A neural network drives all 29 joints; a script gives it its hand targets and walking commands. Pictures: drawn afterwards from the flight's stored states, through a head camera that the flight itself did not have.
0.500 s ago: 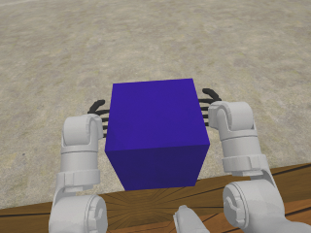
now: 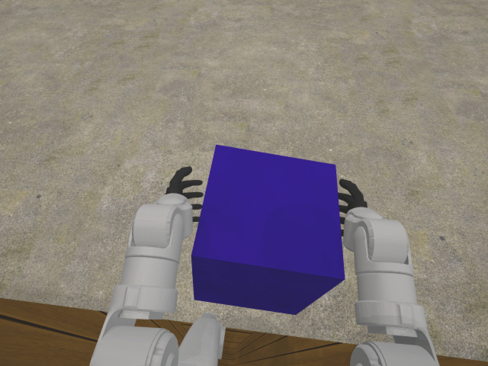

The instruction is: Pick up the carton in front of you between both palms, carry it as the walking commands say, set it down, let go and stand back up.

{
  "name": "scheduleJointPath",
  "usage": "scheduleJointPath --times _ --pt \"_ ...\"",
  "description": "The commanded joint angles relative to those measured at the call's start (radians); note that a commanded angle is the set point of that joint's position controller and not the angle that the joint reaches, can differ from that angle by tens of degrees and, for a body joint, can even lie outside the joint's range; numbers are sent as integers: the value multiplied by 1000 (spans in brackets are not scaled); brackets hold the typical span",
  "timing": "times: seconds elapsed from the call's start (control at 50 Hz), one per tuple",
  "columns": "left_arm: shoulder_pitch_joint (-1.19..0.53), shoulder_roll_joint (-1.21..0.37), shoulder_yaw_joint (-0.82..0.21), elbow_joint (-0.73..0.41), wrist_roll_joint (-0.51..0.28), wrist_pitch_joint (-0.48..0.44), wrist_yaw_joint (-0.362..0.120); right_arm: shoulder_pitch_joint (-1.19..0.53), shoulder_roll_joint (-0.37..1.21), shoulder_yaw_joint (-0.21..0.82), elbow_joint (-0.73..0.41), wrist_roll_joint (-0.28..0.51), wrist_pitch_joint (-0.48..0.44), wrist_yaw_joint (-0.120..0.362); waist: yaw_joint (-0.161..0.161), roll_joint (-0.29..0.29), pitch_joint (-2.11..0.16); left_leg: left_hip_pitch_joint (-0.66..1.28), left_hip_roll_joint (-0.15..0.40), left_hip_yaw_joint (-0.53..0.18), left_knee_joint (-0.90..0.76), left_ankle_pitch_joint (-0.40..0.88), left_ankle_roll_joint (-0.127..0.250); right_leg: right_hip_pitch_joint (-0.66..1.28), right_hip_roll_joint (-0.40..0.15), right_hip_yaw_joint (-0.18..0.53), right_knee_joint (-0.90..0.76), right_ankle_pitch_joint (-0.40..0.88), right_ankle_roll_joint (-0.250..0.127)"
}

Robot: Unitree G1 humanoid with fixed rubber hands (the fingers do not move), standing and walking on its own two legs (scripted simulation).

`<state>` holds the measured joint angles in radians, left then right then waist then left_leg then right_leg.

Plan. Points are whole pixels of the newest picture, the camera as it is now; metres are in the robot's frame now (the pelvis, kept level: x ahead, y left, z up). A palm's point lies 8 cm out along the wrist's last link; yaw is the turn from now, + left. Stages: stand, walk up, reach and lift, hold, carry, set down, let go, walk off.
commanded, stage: carry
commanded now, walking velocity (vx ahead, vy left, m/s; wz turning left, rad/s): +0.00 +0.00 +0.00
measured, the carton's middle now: (259, 237) +0.35 +0.02 -0.04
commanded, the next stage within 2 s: none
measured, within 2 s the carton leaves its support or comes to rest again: neither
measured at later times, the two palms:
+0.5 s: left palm (217, 127) +0.70 +0.16 -0.09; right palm (322, 127) +0.70 -0.12 -0.06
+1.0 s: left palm (233, 110) +0.96 +0.15 -0.23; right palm (311, 112) +0.98 -0.13 -0.23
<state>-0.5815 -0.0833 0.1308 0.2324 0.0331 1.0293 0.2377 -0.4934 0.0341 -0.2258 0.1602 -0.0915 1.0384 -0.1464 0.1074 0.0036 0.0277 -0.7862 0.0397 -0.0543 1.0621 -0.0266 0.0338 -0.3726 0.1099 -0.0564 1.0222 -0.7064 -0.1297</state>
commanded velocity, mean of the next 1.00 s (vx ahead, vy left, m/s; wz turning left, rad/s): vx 0.00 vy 0.00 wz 0.00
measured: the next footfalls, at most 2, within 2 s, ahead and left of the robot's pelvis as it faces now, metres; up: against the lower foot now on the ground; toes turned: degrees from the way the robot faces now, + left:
left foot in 0.16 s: +0.28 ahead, +0.08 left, -0.17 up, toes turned +0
right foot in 0.64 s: +0.66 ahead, -0.04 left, -0.34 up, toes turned -4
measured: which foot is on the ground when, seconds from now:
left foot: up 0.00-0.14, down 0.16-0.64, up 0.66-1.00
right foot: down 0.00-0.16, up 0.18-0.62, down 0.64-1.00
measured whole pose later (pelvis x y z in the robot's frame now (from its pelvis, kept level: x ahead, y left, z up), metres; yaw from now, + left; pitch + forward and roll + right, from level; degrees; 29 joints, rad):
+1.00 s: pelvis +0.61 +0.01 -0.27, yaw -1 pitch +6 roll +0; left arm -0.59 -0.12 0.21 0.10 0.06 1.09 0.31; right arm -0.62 0.09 -0.24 0.11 -0.11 1.03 -0.20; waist 0.04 0.01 0.14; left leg -0.56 0.00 -0.02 0.73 -0.25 0.01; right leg -0.41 0.10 -0.05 0.57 -0.25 -0.12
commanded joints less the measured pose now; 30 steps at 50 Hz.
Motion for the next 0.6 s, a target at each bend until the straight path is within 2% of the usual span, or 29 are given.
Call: scheduleJointPath --times 0.0,0.02,0.04,0.06,0.08,0.1,0.12,0.14,0.16,0.18,0.2,0.22,0.24,0.26,0.28,0.3,0.32,0.34,0.36,0.38,0.4,0.42,0.48,0.5,0.52,0.54,0.56,0.58 --pt "-588 -1160 -623 -110 -425 -27 -377 -762 1134 695 -139 419 -54 253 56 -12 -410 -77 -46 85 -429 272 -29 457 -119 299 -55 794 -118" --pt "-590 -1147 -631 -116 -427 -29 -376 -760 1112 690 -143 413 -48 251 62 -42 -390 77 -67 138 -512 367 -26 347 -113 248 -47 740 -115" --pt "-597 -1119 -639 -121 -432 -27 -374 -738 1080 685 -141 408 -42 247 33 -78 -343 228 -89 182 -554 407 -12 213 -102 183 -39 838 -76" --pt "-584 -1108 -632 -114 -436 -24 -371 -755 1047 683 -148 404 -31 241 15 -152 -335 372 -102 199 -567 467 10 132 -86 141 11 800 -54" --pt "-572 -1079 -624 -99 -433 -20 -370 -743 1029 675 -126 397 -20 238 -116 -212 -480 684 -117 240 -317 569 34 8 -150 82 182 961 -10" --pt "-584 -1062 -619 -105 -425 -16 -369 -697 999 657 -110 394 -11 238 -269 -131 -547 881 -94 196 -381 450 58 -81 -190 49 405 1084 46" --pt "-633 -1050 -608 -109 -416 -1 -367 -684 968 644 -74 377 -3 238 -336 136 -505 975 -82 165 -507 357 91 -184 -73 -43 769 704 118" --pt "-649 -1038 -572 -89 -392 12 -360 -692 963 622 -30 388 21 240 -329 181 -356 950 17 42 -513 547 130 -339 57 -75 1015 14 123" --pt "-644 -974 -508 -39 -356 37 -348 -703 909 605 16 403 37 241 -198 184 -327 1062 150 -265 -425 814 172 -521 37 74 908 55 119" --pt "-638 -920 -474 -38 -329 53 -331 -763 940 625 17 434 44 247 -168 126 -398 1026 245 -410 -479 458 237 -526 -46 149 750 162 98" --pt "-689 -874 -449 -68 -317 60 -320 -820 993 632 21 477 54 255 -171 49 -368 884 237 -457 -486 312 255 -485 -87 140 663 144 94" --pt "-726 -894 -435 -81 -320 63 -315 -867 1020 634 23 509 60 262 -167 28 -444 931 243 -535 -429 142 284 -575 -99 196 601 211 86" --pt "-750 -898 -425 -107 -313 64 -310 -888 1075 635 33 538 64 270 -153 40 -466 841 274 -592 -422 101 295 -555 -134 216 504 223 76" --pt "-788 -896 -398 -122 -307 62 -306 -928 1114 633 31 570 68 279 -156 -50 -403 672 255 -545 -463 93 284 -481 -130 195 331 335 96" --pt "-802 -922 -396 -115 -315 64 -306 -942 1137 625 47 579 71 284 -154 -33 -387 595 232 -548 -499 90 273 -408 -119 164 210 310 104" --pt "-804 -948 -405 -116 -318 62 -308 -963 1164 616 47 580 71 288 -154 30 -402 561 237 -511 -520 102 263 -358 -116 130 210 293 98" --pt "-833 -977 -417 -131 -327 59 -310 -978 1188 603 51 579 71 291 -157 53 -417 570 234 -500 -511 66 251 -363 -123 127 174 326 85" --pt "-861 -996 -428 -157 -335 55 -311 -987 1200 587 56 572 68 296 -146 80 -440 608 239 -459 -457 164 226 -404 -145 120 303 528 67" --pt "-884 -1024 -450 -168 -347 58 -312 -968 1223 585 65 570 69 297 -173 27 -420 661 163 -375 -386 91 203 -519 -146 124 217 663 64" --pt "-900 -1048 -450 -174 -365 61 -313 -961 1227 577 58 559 71 297 -210 -49 -424 739 61 -307 -282 -36 171 -573 -133 124 52 794 76" --pt "-897 -1066 -461 -182 -379 62 -312 -938 1221 562 57 552 74 296 -219 -1 -447 793 38 -287 -246 -4 160 -596 -107 95 25 822 83" --pt "-877 -1074 -481 -212 -378 67 -303 -895 1213 558 58 544 79 292 -225 11 -423 764 11 -238 -224 -70 160 -571 -92 74 -44 895 94" --pt "-941 -1058 -501 -271 -389 80 -292 -877 1192 542 40 529 82 290 -250 81 -401 766 -28 -204 -172 -73 148 -481 -73 19 -276 983 105" --pt "-937 -1046 -510 -273 -386 85 -287 -839 1190 541 58 522 87 288 -259 97 -385 756 -39 -180 -134 -30 132 -431 -62 3 -341 1031 104" --pt "-918 -1044 -513 -260 -383 93 -285 -808 1190 550 64 519 91 285 -263 108 -386 740 -74 -106 -74 32 105 -345 -51 -14 -450 1139 88" --pt "-900 -1035 -510 -248 -382 98 -284 -786 1179 546 86 514 95 283 -252 150 -402 706 -103 -31 -10 24 86 -207 -40 -39 -549 1245 84" --pt "-877 -1021 -509 -235 -379 101 -284 -755 1174 547 100 505 95 283 -231 154 -400 698 -98 -20 37 17 75 -116 -58 -39 -635 1313 77" --pt "-861 -1014 -510 -224 -377 104 -288 -740 1172 552 111 494 94 283 -193 131 -399 704 -83 -19 104 62 68 -28 -84 -31 -736 1367 66"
